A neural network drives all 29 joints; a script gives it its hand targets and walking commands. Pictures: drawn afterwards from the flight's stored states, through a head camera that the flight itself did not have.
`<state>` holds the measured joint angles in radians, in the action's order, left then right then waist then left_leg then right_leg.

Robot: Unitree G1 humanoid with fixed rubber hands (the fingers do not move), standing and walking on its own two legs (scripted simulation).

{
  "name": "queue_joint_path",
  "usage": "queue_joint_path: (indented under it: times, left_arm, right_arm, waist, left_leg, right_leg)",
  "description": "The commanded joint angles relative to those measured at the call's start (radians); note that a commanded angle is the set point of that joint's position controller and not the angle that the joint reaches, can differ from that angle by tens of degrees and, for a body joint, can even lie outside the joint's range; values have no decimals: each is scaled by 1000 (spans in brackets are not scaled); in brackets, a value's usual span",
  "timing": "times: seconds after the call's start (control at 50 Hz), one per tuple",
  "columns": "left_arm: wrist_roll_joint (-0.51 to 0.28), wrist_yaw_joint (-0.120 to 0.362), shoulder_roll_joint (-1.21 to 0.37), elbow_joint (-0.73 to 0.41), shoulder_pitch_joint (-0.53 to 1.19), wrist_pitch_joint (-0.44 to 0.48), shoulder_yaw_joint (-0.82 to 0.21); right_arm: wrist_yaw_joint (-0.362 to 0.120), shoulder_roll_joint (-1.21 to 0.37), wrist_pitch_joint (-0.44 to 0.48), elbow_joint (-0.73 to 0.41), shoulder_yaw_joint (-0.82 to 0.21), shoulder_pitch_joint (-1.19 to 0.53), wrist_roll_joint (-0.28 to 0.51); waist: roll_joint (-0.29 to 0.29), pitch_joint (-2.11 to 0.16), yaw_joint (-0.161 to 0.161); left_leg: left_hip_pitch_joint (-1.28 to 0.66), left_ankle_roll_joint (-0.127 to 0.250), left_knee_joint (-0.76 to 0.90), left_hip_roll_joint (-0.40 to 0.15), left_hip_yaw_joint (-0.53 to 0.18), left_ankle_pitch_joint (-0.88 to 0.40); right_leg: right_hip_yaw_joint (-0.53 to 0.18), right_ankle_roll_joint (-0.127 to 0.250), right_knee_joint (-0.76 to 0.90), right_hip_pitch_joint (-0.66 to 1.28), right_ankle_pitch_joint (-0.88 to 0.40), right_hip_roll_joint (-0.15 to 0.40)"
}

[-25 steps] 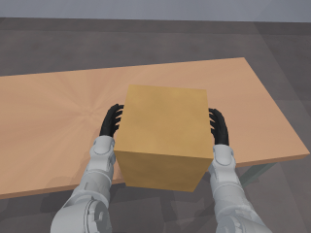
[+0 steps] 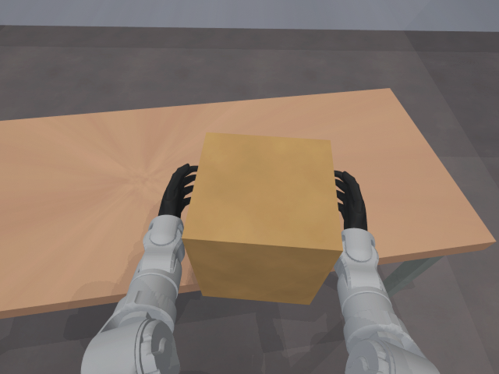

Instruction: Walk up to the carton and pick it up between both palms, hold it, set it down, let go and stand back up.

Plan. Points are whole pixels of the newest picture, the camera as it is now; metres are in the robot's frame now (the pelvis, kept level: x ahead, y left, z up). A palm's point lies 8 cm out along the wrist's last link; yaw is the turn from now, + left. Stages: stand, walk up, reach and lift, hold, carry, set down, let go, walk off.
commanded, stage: set down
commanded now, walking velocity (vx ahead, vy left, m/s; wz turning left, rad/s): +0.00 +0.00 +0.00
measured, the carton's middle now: (261, 224) +0.40 -0.01 -0.02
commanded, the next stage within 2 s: none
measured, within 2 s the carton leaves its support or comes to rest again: neither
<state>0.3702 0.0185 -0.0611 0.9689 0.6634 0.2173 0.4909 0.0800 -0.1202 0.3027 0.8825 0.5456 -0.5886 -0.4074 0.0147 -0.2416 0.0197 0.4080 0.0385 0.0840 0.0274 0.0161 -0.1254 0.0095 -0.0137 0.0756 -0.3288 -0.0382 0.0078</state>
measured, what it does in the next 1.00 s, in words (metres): stands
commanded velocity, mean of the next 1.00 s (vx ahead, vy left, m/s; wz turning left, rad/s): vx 0.00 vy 0.00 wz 0.00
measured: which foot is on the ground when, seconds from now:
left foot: down 0.00-1.00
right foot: down 0.00-1.00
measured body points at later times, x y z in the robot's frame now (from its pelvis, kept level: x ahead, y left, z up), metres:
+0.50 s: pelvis -0.01 +0.00 +0.00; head +0.05 +0.01 +0.44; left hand +0.41 +0.17 +0.03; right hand +0.39 -0.17 +0.03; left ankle +0.01 +0.09 -0.75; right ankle -0.04 -0.13 -0.75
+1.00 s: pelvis -0.02 +0.00 +0.00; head +0.00 +0.00 +0.45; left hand +0.41 +0.20 +0.09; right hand +0.39 -0.18 +0.09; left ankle +0.01 +0.09 -0.75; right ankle -0.04 -0.13 -0.75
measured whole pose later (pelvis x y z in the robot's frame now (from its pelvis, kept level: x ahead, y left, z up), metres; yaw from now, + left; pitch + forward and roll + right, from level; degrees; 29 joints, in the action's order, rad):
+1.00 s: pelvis -0.02 +0.00 +0.00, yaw -2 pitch +12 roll -1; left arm -0.24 0.04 0.33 1.10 0.76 0.08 0.02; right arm 0.17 0.13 0.05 0.94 0.01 -0.72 0.19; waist 0.01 -0.19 0.02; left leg 0.44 0.03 -0.32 0.01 0.05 0.09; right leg -0.02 -0.01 -0.31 -0.36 0.16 -0.01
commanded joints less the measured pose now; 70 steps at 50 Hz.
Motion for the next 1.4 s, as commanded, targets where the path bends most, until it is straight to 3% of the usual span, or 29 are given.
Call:
queue_joint_path:
  times: [0.0, 0.06, 0.14, 0.2, 0.28, 0.38, 0.56, 0.68, 0.8, 0.96, 1.04, 1.12, 1.24, 1.38]
  left_arm:
    - [-29, 42, -33, -49, 326, 38, -134]
    - [-128, -7, 138, -31, 351, 41, -166]
    - [-226, -36, 172, -25, 354, 28, -218]
    - [-264, -42, 221, -2, 375, 25, -232]
    - [-310, -36, 244, 52, 346, 17, -273]
    - [-372, -36, 279, 36, 370, 22, -312]
    - [-470, -18, 381, 107, 430, 45, -360]
    - [-544, 3, 425, 74, 421, 18, -419]
    - [-603, 24, 469, 29, 447, -38, -460]
    - [-626, 25, 552, -19, 476, -149, -444]
    - [-627, 32, 563, -25, 494, -222, -437]
    - [-630, 35, 588, -58, 522, -274, -421]
    - [-633, 36, 607, -146, 553, -340, -416]
    - [-609, 54, 613, -161, 506, -417, -380]
  right_arm:
    - [-7, -66, 8, -1, -158, -285, 33]
    - [59, 71, 2, 15, -228, -288, 158]
    - [106, 98, -16, -21, -330, -317, 309]
    - [114, 125, -20, -12, -347, -341, 336]
    - [119, 173, -28, 34, -365, -320, 372]
    - [111, 205, -25, 25, -398, -356, 421]
    - [99, 252, -42, 81, -442, -415, 483]
    - [98, 305, -78, 42, -467, -406, 538]
    - [81, 314, -151, -28, -512, -448, 585]
    - [87, 340, -264, -76, -530, -494, 607]
    - [99, 364, -332, -71, -525, -508, 607]
    - [107, 372, -382, -121, -526, -557, 607]
    - [113, 413, -444, -187, -518, -600, 621]
    - [118, 395, -515, -198, -554, -554, 641]
  waist:
    - [-7, -425, -4]
    - [-22, -433, -10]
    - [3, -444, -20]
    - [-3, -439, -27]
    - [25, -383, -8]
    - [35, -414, -7]
    - [17, -416, -3]
    - [63, -439, 15]
    - [43, -384, 2]
    - [36, -324, -18]
    - [53, -262, -5]
    - [23, -252, -6]
    - [52, -288, 0]
    - [32, -223, -10]
  left_leg:
    - [-400, -40, -175, 17, -2, -278]
    - [-360, -47, -214, 21, 3, -248]
    - [-342, -57, -282, 24, 0, -243]
    - [-340, -61, -314, 19, -6, -222]
    - [-371, -81, -369, 14, -15, -240]
    - [-421, -92, -426, 3, -32, -303]
    - [-329, -77, -456, 6, -27, -180]
    - [-366, -84, -474, 2, -33, -168]
    - [-349, -68, -467, -6, -29, -84]
    - [-410, -55, -458, -10, -18, -66]
    - [-441, -52, -452, -15, -15, -52]
    - [-469, -50, -438, -19, -14, -85]
    - [-528, -60, -425, -25, -9, -181]
    - [-533, -51, -389, -20, 3, -182]
  right_leg:
    - [-2, 17, -107, 103, -197, -34]
    - [-12, 9, -171, 123, -198, -34]
    - [-34, 13, -238, 112, -193, -34]
    - [-33, 11, -259, 55, -128, -38]
    - [-31, 12, -272, -11, -102, -43]
    - [-27, 12, -296, -78, -90, -55]
    - [-38, -1, -342, -79, -33, -46]
    - [-35, -3, -348, -96, -4, -52]
    - [-32, -5, -352, -85, 65, -48]
    - [-37, -5, -335, -61, 104, -42]
    - [-41, 2, -313, -62, 125, -39]
    - [-39, 0, -298, -38, 99, -41]
    - [-35, 7, -269, 12, 52, -47]
    - [-46, 3, -242, 80, 14, -43]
